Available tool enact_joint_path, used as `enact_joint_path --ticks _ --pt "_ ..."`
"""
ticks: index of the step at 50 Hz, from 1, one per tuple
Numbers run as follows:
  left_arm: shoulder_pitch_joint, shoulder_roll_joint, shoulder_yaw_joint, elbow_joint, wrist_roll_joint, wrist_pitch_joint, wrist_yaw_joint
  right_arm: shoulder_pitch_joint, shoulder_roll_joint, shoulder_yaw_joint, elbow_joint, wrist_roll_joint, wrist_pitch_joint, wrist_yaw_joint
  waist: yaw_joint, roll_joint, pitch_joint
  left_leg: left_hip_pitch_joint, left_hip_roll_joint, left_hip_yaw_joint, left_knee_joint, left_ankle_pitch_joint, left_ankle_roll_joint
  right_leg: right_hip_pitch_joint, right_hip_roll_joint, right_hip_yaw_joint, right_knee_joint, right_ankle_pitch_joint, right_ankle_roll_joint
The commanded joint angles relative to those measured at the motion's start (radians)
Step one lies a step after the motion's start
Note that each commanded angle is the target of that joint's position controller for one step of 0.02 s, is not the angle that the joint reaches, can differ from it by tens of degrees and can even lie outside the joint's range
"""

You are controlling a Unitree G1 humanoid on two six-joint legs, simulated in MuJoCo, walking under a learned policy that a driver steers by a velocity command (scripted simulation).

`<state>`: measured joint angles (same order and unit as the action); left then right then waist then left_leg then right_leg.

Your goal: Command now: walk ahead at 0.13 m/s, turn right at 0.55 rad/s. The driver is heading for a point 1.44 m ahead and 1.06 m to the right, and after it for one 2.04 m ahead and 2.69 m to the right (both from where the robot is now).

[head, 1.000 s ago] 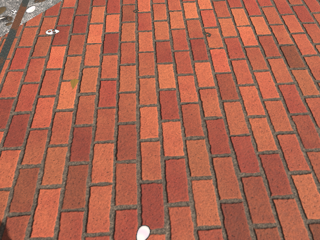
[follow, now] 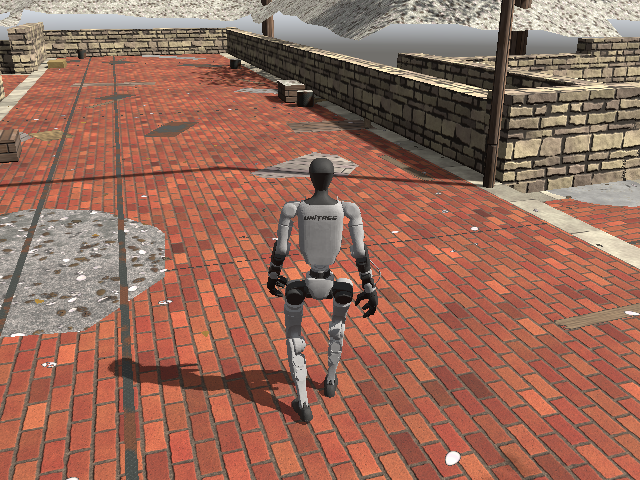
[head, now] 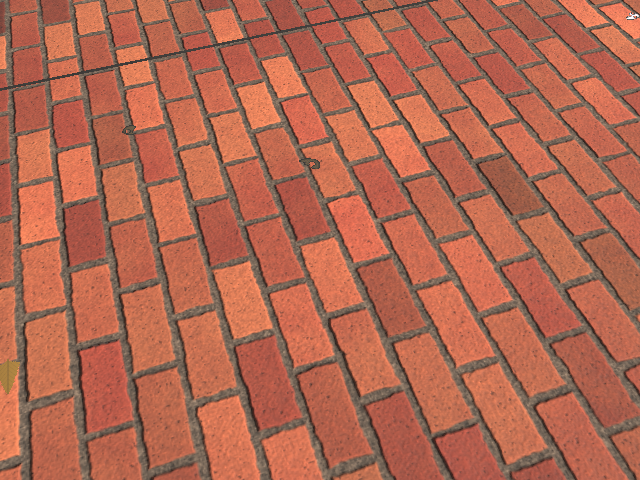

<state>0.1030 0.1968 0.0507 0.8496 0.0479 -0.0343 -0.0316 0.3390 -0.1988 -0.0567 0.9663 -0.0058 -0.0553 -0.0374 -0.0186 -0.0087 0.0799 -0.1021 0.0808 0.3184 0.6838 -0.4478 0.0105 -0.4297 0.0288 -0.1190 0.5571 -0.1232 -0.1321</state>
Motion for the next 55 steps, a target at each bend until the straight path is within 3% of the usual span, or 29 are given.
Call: enact_joint_path --ticks 1,2,4,5,6,10,16,23,25,27,28,29,30,31,32,33,35,40,48,50,51,52,53,54,55 --pt "0.250 0.323 0.094 -0.013 -0.030 0.001 0.027 0.102 -0.090 -0.024 -0.130 0.010 0.024 0.007 0.054 -0.230 -0.387 -0.426 -0.119 -0.187 0.740 -0.251 -0.042 0.598 -0.436 0.663 -0.094 0.917 -0.322" --pt "0.240 0.291 0.089 -0.034 -0.056 0.023 0.031 0.048 -0.111 -0.021 -0.123 -0.014 0.037 0.008 0.077 -0.054 -0.371 -0.474 -0.056 -0.317 0.749 -0.196 -0.045 0.524 -0.414 0.608 -0.160 0.677 -0.314" --pt "0.112 0.175 0.057 -0.048 -0.049 0.040 0.042 -0.061 -0.105 -0.022 -0.141 -0.011 0.038 0.006 0.036 0.014 -0.132 -0.493 -0.007 -0.336 0.615 -0.040 -0.042 0.270 -0.299 0.469 -0.249 0.348 -0.217" --pt "0.098 0.151 0.050 -0.048 -0.052 0.043 0.046 -0.068 -0.120 -0.027 -0.151 -0.026 0.047 0.003 0.017 -0.013 -0.101 -0.465 0.007 -0.342 0.543 0.007 -0.042 0.211 -0.248 0.422 -0.264 0.307 -0.174" --pt "0.089 0.137 0.046 -0.053 -0.047 0.042 0.047 -0.045 -0.120 -0.027 -0.144 -0.038 0.061 0.002 0.005 -0.031 -0.113 -0.422 0.001 -0.339 0.517 0.037 -0.043 0.180 -0.216 0.395 -0.271 0.293 -0.151" --pt "0.109 0.195 0.061 -0.065 -0.035 0.028 0.036 -0.050 -0.101 -0.022 -0.158 -0.026 0.088 0.007 0.003 -0.033 -0.173 -0.409 -0.024 -0.350 0.435 0.078 -0.054 0.187 -0.178 0.400 -0.271 0.244 -0.119" --pt "0.144 0.217 0.069 -0.083 -0.033 0.053 0.037 -0.166 -0.131 -0.026 -0.214 -0.021 0.102 0.002 0.051 -0.092 -0.141 -0.470 -0.043 -0.381 0.285 0.086 -0.071 0.220 -0.160 0.527 -0.326 -0.176 -0.091" --pt "0.147 0.229 0.077 -0.101 -0.022 0.062 0.028 -0.175 -0.136 -0.016 -0.247 -0.002 0.081 -0.006 0.059 -0.107 -0.143 -0.360 -0.103 -0.389 0.107 0.026 -0.030 0.229 -0.154 0.625 -0.298 -0.126 -0.089" --pt "0.131 0.230 0.079 -0.107 -0.023 0.067 0.022 -0.137 -0.141 -0.013 -0.249 0.007 0.073 -0.008 0.044 -0.117 -0.148 -0.276 -0.130 -0.385 0.012 0.011 -0.010 0.208 -0.144 0.653 -0.290 -0.075 -0.074" --pt "0.098 0.227 0.079 -0.113 -0.033 0.073 0.018 -0.055 -0.142 -0.011 -0.234 0.012 0.066 -0.014 0.001 -0.116 -0.145 -0.128 -0.155 -0.368 -0.181 0.067 0.017 0.147 -0.110 0.655 -0.279 -0.081 -0.029" --pt "0.079 0.216 0.076 -0.120 -0.044 0.074 0.021 -0.009 -0.155 -0.014 -0.224 0.007 0.060 -0.021 -0.027 -0.098 -0.135 -0.021 -0.134 -0.374 -0.339 0.146 0.029 0.077 -0.065 0.628 -0.255 -0.162 0.020" --pt "0.108 0.162 0.063 -0.129 -0.055 0.072 0.027 -0.027 -0.236 -0.031 -0.236 -0.008 0.058 -0.032 0.002 0.053 -0.126 0.048 0.047 -0.551 -0.474 0.057 0.070 -0.028 0.031 0.526 -0.106 -0.347 0.087" --pt "0.139 0.139 0.061 -0.140 -0.058 0.065 0.034 -0.119 -0.319 -0.042 -0.288 -0.017 0.062 -0.031 0.029 0.226 -0.116 0.038 0.308 -0.833 -0.541 0.021 0.164 -0.170 0.197 0.275 0.171 -0.415 0.126" --pt "0.102 0.228 0.080 -0.133 -0.011 0.062 0.035 -0.156 -0.295 -0.040 -0.290 -0.032 0.066 -0.023 0.029 0.145 -0.061 -0.126 0.333 -0.796 -0.513 0.153 0.232 -0.157 0.110 0.242 0.361 -0.406 0.142" --pt "0.120 0.233 0.085 -0.123 -0.009 0.063 0.026 -0.198 -0.223 -0.020 -0.301 -0.025 0.061 -0.017 0.064 0.099 -0.052 -0.173 0.264 -0.697 -0.479 0.275 0.216 -0.096 0.090 0.254 0.457 -0.353 0.141" --pt "0.157 0.220 0.083 -0.104 -0.010 0.071 0.017 -0.239 -0.188 -0.010 -0.307 -0.020 0.058 -0.011 0.090 0.093 -0.046 -0.173 0.187 -0.578 -0.449 0.362 0.179 -0.086 0.089 0.245 0.535 -0.296 0.143" --pt "0.197 0.215 0.079 -0.087 -0.018 0.089 -0.003 -0.243 -0.179 -0.005 -0.328 -0.019 0.058 -0.010 0.083 0.154 -0.074 -0.096 0.128 -0.460 -0.406 0.517 0.161 -0.120 0.084 0.209 0.644 -0.266 0.162" --pt "0.076 0.184 0.055 -0.140 -0.031 0.103 -0.016 -0.071 -0.218 -0.023 -0.290 -0.017 0.058 -0.007 -0.015 0.152 -0.092 0.132 0.170 -0.413 -0.333 0.758 0.194 -0.201 0.035 0.164 0.509 -0.295 0.208" --pt "0.035 0.169 0.031 -0.195 -0.049 0.104 -0.022 -0.095 -0.267 -0.044 -0.286 -0.021 0.063 0.024 -0.021 0.215 -0.119 0.043 0.210 -0.315 -0.264 0.768 0.173 0.071 0.008 0.051 0.166 -0.332 0.149" --pt "0.063 0.168 0.031 -0.196 -0.043 0.095 -0.017 -0.109 -0.276 -0.047 -0.283 -0.010 0.067 0.028 0.006 0.201 -0.127 0.012 0.213 -0.291 -0.199 0.721 0.140 0.157 0.017 0.035 0.012 -0.253 0.121" --pt "0.096 0.170 0.031 -0.187 -0.032 0.085 -0.008 -0.113 -0.273 -0.048 -0.278 -0.002 0.071 0.029 0.038 0.157 -0.136 -0.048 0.200 -0.254 -0.125 0.632 0.092 0.252 0.023 0.047 -0.135 -0.119 0.104" --pt "0.134 0.228 0.044 -0.181 -0.014 0.069 0.004 -0.076 -0.247 -0.042 -0.275 -0.004 0.074 0.031 0.054 0.007 -0.159 -0.189 0.150 -0.191 0.048 0.432 0.026 0.396 -0.070 0.221 -0.256 -0.033 0.077" --pt "0.135 0.391 0.075 -0.210 -0.025 0.056 0.011 -0.075 -0.141 -0.013 -0.349 -0.020 0.082 0.037 0.013 -0.294 -0.148 -0.489 -0.026 -0.134 0.281 -0.195 -0.056 0.498 -0.396 0.651 -0.238 0.454 -0.047" --pt "0.243 0.380 0.089 -0.186 -0.046 0.057 0.010 -0.164 -0.188 -0.016 -0.357 -0.023 0.100 0.019 0.118 -0.170 -0.191 -0.500 -0.048 -0.296 0.406 -0.230 -0.053 0.460 -0.416 0.623 -0.198 0.563 -0.175" --pt "0.211 0.329 0.071 -0.177 -0.046 0.059 0.014 -0.171 -0.196 -0.020 -0.352 -0.009 0.108 0.018 0.080 -0.130 -0.133 -0.517 -0.032 -0.329 0.455 -0.160 -0.048 0.425 -0.358 0.541 -0.201 0.505 -0.176"
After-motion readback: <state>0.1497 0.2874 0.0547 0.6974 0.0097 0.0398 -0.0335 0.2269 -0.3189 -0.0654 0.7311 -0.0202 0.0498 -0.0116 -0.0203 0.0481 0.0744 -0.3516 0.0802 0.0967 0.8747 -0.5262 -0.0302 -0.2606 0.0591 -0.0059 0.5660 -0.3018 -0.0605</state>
